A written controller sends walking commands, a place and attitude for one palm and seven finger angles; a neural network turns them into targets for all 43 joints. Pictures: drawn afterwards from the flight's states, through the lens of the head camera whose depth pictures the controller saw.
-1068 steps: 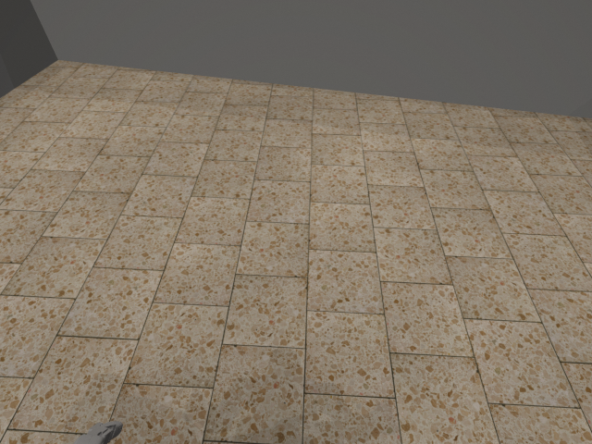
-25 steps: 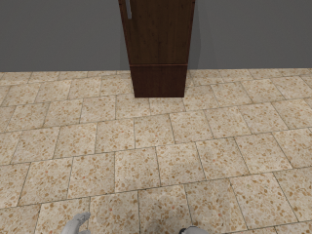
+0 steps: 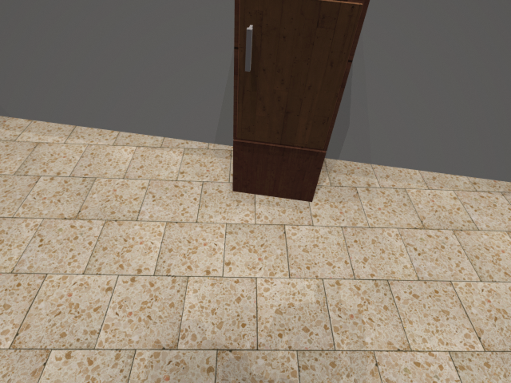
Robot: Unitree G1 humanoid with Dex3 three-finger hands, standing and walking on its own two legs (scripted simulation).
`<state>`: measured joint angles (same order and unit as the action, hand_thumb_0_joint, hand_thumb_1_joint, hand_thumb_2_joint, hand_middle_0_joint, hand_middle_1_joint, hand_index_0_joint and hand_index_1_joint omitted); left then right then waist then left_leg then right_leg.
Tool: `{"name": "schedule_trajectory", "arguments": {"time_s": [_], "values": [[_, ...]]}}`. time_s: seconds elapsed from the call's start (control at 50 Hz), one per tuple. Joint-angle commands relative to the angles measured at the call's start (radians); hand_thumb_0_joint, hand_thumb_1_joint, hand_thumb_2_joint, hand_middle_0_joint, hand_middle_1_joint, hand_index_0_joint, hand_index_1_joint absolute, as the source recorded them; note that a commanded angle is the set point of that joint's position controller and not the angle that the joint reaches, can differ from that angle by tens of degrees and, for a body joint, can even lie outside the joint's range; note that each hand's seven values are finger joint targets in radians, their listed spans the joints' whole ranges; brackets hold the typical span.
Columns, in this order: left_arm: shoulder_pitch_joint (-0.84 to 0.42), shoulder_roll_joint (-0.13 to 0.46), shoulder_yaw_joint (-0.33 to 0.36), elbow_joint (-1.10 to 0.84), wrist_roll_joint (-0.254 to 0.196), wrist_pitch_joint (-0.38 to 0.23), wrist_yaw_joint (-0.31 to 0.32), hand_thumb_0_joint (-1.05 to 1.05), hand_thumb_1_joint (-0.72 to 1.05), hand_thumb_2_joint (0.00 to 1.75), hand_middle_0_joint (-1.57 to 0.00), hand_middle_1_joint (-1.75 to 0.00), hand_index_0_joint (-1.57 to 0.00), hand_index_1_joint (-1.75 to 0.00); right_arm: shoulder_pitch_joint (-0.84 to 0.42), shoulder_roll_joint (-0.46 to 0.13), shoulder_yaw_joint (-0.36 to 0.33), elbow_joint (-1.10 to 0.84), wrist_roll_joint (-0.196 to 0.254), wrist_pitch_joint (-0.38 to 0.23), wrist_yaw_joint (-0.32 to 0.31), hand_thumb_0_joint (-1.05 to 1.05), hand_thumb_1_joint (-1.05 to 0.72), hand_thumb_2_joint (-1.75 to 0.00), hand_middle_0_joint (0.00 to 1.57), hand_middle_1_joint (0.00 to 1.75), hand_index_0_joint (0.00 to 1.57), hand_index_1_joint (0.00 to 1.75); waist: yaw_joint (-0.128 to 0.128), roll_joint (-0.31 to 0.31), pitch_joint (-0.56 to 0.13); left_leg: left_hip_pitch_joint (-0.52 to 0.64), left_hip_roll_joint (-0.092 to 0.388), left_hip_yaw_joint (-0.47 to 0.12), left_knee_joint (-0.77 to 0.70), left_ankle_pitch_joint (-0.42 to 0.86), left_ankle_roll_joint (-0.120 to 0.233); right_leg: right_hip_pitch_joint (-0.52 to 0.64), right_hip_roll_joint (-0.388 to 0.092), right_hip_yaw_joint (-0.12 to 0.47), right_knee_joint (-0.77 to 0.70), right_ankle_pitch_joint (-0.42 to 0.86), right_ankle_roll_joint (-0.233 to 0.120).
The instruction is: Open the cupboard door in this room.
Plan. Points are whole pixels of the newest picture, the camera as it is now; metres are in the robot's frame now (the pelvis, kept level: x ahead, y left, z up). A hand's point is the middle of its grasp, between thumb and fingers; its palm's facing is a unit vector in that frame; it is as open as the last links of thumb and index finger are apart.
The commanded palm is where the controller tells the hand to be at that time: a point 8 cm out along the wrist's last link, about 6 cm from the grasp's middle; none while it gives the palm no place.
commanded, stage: stand and wait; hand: left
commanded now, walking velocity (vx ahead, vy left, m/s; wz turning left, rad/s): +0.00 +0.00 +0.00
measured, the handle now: (249, 48) +1.18 +0.13 +0.04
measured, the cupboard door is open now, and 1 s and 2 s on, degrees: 0 0 0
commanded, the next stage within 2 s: look at it before walking up in 1.10 s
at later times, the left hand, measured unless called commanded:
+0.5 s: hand out of the picture +0.03 +0.17 -0.17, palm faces +0.01 -0.98 -0.17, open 7.4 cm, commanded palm none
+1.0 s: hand out of the picture +0.04 +0.16 -0.18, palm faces +0.02 -0.99 -0.17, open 7.4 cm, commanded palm none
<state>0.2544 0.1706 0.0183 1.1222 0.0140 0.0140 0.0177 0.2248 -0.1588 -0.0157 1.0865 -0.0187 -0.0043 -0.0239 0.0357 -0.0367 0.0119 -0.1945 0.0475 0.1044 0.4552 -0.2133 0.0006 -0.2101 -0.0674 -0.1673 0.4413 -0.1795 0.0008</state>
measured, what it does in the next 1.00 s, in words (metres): shifts its weight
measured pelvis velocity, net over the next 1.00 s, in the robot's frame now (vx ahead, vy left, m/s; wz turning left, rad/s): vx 0.06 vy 0.00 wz -0.02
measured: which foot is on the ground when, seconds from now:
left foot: down 0.00-1.00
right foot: down 0.00-1.00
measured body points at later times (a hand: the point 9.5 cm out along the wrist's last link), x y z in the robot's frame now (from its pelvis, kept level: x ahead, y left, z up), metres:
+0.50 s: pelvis +0.04 +0.01 +0.00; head +0.05 +0.01 +0.45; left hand +0.03 +0.22 -0.16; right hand +0.01 -0.19 -0.16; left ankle +0.02 +0.12 -0.74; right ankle +0.04 -0.12 -0.74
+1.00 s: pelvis +0.06 +0.00 +0.00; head +0.07 +0.00 +0.45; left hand +0.04 +0.21 -0.16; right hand +0.04 -0.21 -0.16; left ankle +0.02 +0.12 -0.74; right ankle +0.04 -0.12 -0.74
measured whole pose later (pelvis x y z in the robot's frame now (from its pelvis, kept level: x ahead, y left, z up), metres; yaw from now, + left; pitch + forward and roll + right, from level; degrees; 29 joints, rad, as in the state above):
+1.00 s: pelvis +0.06 +0.00 +0.00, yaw -1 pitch -1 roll +0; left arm 0.30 0.12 -0.01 1.15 0.01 -0.01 0.04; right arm 0.28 -0.12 -0.01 1.16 -0.01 -0.02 -0.04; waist 0.01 -0.01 0.04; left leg -0.10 0.04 0.13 0.38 -0.26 0.00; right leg -0.14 -0.07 -0.14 0.41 -0.24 0.01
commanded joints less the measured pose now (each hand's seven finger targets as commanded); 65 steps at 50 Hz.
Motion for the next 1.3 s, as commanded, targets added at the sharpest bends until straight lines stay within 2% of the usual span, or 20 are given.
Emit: {"name": "schedule_trajectory", "arguments": {"time_s": [0.0, 0.1, 0.22, 0.28, 0.42, 0.64, 0.76, 0.86, 1.04, 1.1, 1.28], "values": [[0.078, 0.071, -0.002, -0.008, 0.0, -0.025, 0.003, 0.0, 0.9, 0.9, -0.2, -0.3, -0.2, -0.3, 0.019, -0.093, -0.016, -0.031, 0.007, -0.012, 0.0, 0.0, -0.9, -0.9, 0.2, 0.3, 0.2, 0.3, -0.009, 0.126, 0.083, -0.094, 0.103, -0.143, -0.242, -0.192, 0.004, 0.028, -0.068, 0.107, -0.12, -0.041, 0.012], [0.091, 0.062, -0.01, 0.008, -0.003, -0.039, 0.009, 0.0, 0.9, 0.9, -0.2, -0.3, -0.2, -0.3, 0.072, -0.077, -0.013, -0.006, 0.01, -0.014, -0.002, 0.0, -0.9, -0.9, 0.2, 0.3, 0.2, 0.3, -0.037, 0.026, 0.039, 0.023, 0.089, -0.101, -0.185, -0.033, 0.002, -0.009, -0.086, 0.127, -0.158, -0.027, 0.005], [0.121, 0.054, -0.012, 0.023, -0.005, -0.042, 0.017, 0.0, 0.9, 0.9, -0.2, -0.3, -0.2, -0.3, 0.095, -0.077, -0.007, 0.019, 0.014, -0.023, -0.005, 0.0, -0.9, -0.9, 0.2, 0.3, 0.2, 0.3, -0.033, 0.031, 0.004, 0.054, 0.097, -0.093, -0.17, 0.079, 0.008, 0.033, -0.085, 0.118, -0.13, 0.056, 0.004], [0.129, 0.044, -0.013, 0.029, -0.005, -0.041, 0.02, 0.0, 0.9, 0.9, -0.2, -0.3, -0.2, -0.3, 0.105, -0.066, -0.004, 0.032, 0.014, -0.026, -0.008, 0.0, -0.9, -0.9, 0.2, 0.3, 0.2, 0.3, -0.032, 0.027, 0.03, 0.049, 0.097, -0.086, -0.169, 0.098, 0.01, 0.029, -0.084, 0.119, -0.122, 0.07, 0.003], [0.131, 0.041, -0.013, 0.025, -0.006, -0.035, 0.026, 0.0, 0.9, 0.9, -0.2, -0.3, -0.2, -0.3, 0.133, -0.046, -0.002, 0.055, 0.015, -0.023, -0.009, 0.0, -0.9, -0.9, 0.2, 0.3, 0.2, 0.3, -0.026, 0.025, 0.073, 0.017, 0.092, -0.085, -0.169, 0.088, 0.011, 0.032, -0.08, 0.115, -0.11, 0.059, 0.002], [0.115, 0.045, -0.008, 0.008, -0.007, -0.036, 0.029, 0.0, 0.9, 0.9, -0.2, -0.3, -0.2, -0.3, 0.161, -0.027, -0.004, 0.067, 0.013, -0.028, -0.011, 0.0, -0.9, -0.9, 0.2, 0.3, 0.2, 0.3, -0.027, 0.043, 0.064, 0.023, 0.091, -0.073, -0.149, 0.159, 0.012, 0.059, -0.082, 0.111, -0.088, 0.128, -0.005], [0.113, 0.05, -0.007, 0.006, -0.005, -0.039, 0.029, 0.0, 0.9, 0.9, -0.2, -0.3, -0.2, -0.3, 0.159, -0.032, -0.007, 0.068, 0.013, -0.029, -0.013, 0.0, -0.9, -0.9, 0.2, 0.3, 0.2, 0.3, -0.031, 0.034, 0.045, 0.051, 0.092, -0.069, -0.136, 0.205, 0.011, 0.069, -0.083, 0.11, -0.082, 0.174, -0.007], [0.113, 0.051, -0.007, 0.008, -0.005, -0.04, 0.029, 0.0, 0.9, 0.9, -0.2, -0.3, -0.2, -0.3, 0.151, -0.037, -0.007, 0.066, 0.013, -0.027, -0.014, 0.0, -0.9, -0.9, 0.2, 0.3, 0.2, 0.3, -0.033, 0.046, 0.058, 0.056, 0.09, -0.068, -0.135, 0.199, 0.011, 0.062, -0.082, 0.114, -0.089, 0.169, -0.009], [0.116, 0.06, -0.006, 0.009, -0.004, -0.045, 0.028, 0.0, 0.9, 0.9, -0.2, -0.3, -0.2, -0.3, 0.135, -0.053, -0.01, 0.06, 0.013, -0.027, -0.015, 0.0, -0.9, -0.9, 0.2, 0.3, 0.2, 0.3, -0.034, 0.029, 0.054, 0.067, 0.088, -0.072, -0.13, 0.195, 0.012, 0.072, -0.086, 0.113, -0.099, 0.185, -0.013], [0.111, 0.068, -0.004, 0.008, -0.005, -0.045, 0.028, 0.0, 0.9, 0.9, -0.2, -0.3, -0.2, -0.3, 0.131, -0.062, -0.012, 0.059, 0.013, -0.029, -0.016, 0.0, -0.9, -0.9, 0.2, 0.3, 0.2, 0.3, -0.034, 0.047, 0.053, 0.07, 0.089, -0.071, -0.133, 0.2, 0.012, 0.077, -0.086, 0.113, -0.101, 0.187, -0.016], [0.09, 0.088, 0.0, 0.002, -0.003, -0.044, 0.025, 0.0, 0.9, 0.9, -0.2, -0.3, -0.2, -0.3, 0.11, -0.088, -0.016, 0.049, 0.012, -0.028, -0.015, 0.0, -0.9, -0.9, 0.2, 0.3, 0.2, 0.3, -0.032, 0.039, 0.082, 0.06, 0.089, -0.078, -0.151, 0.149, 0.015, 0.062, -0.083, 0.117, -0.118, 0.125, -0.016]]}}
